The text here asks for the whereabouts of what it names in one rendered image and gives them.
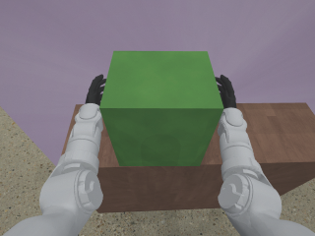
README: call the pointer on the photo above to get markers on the robot right upper arm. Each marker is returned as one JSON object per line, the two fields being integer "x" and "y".
{"x": 254, "y": 208}

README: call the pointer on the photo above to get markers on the left robot hand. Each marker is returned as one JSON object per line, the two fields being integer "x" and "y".
{"x": 95, "y": 91}

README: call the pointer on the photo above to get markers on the right robot forearm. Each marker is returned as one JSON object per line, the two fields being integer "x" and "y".
{"x": 236, "y": 151}

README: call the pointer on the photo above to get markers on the pedestal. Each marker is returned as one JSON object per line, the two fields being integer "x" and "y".
{"x": 282, "y": 137}

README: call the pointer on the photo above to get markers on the left robot forearm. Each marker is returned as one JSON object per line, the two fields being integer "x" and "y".
{"x": 84, "y": 143}

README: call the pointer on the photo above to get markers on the carton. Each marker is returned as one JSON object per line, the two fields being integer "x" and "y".
{"x": 160, "y": 108}

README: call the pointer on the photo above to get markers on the robot left upper arm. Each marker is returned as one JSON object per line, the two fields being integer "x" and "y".
{"x": 67, "y": 201}

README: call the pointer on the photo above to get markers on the right robot hand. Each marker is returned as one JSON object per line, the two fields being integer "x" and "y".
{"x": 227, "y": 96}

